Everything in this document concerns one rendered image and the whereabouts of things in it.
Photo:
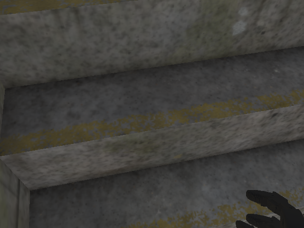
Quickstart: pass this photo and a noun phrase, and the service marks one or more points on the right robot hand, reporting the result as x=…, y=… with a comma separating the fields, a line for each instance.
x=289, y=216

